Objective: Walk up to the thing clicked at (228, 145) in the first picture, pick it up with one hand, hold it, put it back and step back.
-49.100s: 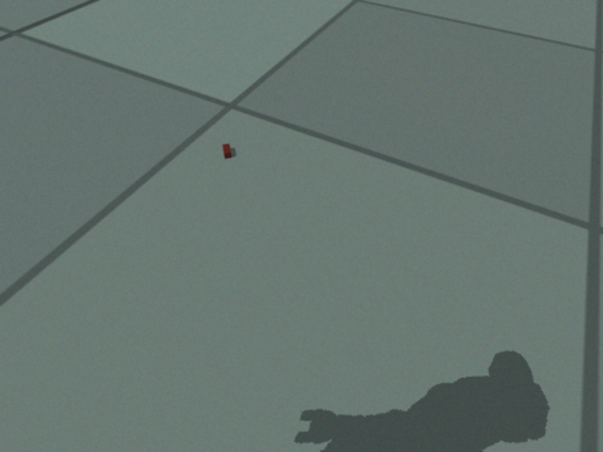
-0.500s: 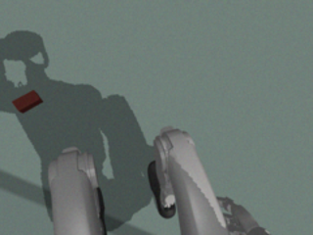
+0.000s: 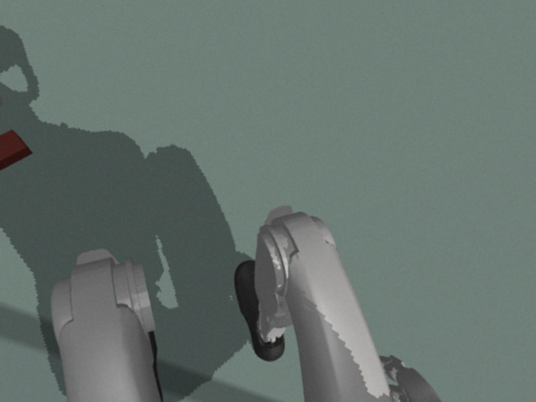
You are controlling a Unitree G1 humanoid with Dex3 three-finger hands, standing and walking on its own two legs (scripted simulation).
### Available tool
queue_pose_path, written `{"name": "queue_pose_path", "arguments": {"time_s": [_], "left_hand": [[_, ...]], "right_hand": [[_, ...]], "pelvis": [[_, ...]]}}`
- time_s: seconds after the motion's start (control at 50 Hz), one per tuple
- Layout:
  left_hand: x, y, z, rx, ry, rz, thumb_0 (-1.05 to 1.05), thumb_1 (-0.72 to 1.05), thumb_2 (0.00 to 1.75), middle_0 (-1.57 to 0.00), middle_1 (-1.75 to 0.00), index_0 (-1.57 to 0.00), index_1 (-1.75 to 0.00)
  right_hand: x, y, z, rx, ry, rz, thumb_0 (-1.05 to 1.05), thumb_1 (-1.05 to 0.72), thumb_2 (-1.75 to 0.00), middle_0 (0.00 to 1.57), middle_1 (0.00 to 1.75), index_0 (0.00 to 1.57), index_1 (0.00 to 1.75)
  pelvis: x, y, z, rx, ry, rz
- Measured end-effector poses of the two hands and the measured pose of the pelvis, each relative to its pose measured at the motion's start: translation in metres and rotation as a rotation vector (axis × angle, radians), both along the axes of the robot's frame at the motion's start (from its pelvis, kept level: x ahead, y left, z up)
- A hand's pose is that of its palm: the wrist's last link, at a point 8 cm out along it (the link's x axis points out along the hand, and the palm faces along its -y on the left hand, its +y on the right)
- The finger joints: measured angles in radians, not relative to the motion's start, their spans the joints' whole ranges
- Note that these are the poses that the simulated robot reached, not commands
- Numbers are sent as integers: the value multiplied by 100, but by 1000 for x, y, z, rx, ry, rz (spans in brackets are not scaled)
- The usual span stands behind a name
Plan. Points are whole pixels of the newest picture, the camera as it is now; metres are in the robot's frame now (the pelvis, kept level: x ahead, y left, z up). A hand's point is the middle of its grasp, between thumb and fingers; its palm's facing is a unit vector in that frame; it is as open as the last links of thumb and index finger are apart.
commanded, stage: home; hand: left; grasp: from above
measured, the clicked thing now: (1, 152) +0.51 +0.30 -0.32
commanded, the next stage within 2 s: none
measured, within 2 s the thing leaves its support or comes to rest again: neither
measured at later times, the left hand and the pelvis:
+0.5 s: hand out of the picture +0.42 +0.28 -0.03, palm faces -0.34 -0.53 -0.77, open 8.5 cm; pelvis +0.02 +0.00 +0.10, yaw +4 degrees
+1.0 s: hand out of the picture +0.27 +0.22 +0.19, palm faces +0.10 -0.94 -0.31, open 7.4 cm; pelvis +0.04 +0.00 +0.28, yaw +7 degrees
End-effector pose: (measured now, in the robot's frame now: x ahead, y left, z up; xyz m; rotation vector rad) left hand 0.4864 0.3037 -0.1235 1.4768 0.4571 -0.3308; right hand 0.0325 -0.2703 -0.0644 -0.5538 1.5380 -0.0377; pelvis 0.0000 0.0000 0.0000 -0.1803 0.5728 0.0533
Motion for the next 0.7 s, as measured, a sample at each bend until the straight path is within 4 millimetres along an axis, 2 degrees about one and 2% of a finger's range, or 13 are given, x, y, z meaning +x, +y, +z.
{"name": "queue_pose_path", "arguments": {"time_s": [0.06,0.14,0.22,0.3,0.38,0.48,0.6,0.7], "left_hand": [[10,-2,-4,3,-75,7,0,-14,75,-37,-68,-38,-68],[23,-3,8,10,-174,62,0,-10,79,-33,-67,-34,-67],[29,-1,33,19,-207,155,0,1,84,-29,-62,-29,-62],[20,3,66,-15,-175,277,0,16,86,-26,-55,-26,-56],[-7,4,100,-98,-87,376,0,35,86,-24,-47,-23,-47],[-55,-2,140,-276,-4,444,0,59,87,-22,-38,-22,-38],[-116,-12,190,-501,-42,516,0,78,89,-22,-33,-22,-33],[-160,-13,225,-599,-60,635,1,85,90,-21,-31,-22,-31]], "right_hand": [[-1,9,-8,23,-2,-12,0,-89,-89,21,30,20,30],[5,19,-15,63,-29,-40,0,-89,-89,21,30,20,30],[17,23,-16,112,-67,-73,0,-89,-89,21,30,20,30],[30,24,-9,165,-105,-107,0,-89,-90,21,30,20,30],[47,22,9,201,-135,-125,0,-90,-90,21,30,20,30],[75,13,43,194,-204,-98,1,-90,-90,21,30,20,30],[124,5,94,153,-354,-34,1,-90,-90,21,30,20,30],[166,13,140,153,-517,8,1,-91,-90,20,29,20,30]], "pelvis": [[3,1,-6,-2,11,-1],[9,2,-7,2,40,0],[14,1,3,9,74,0],[19,1,24,22,96,3],[22,1,54,42,99,9],[22,-1,94,60,75,16],[18,-4,136,72,29,33],[16,-5,170,79,-22,48]]}}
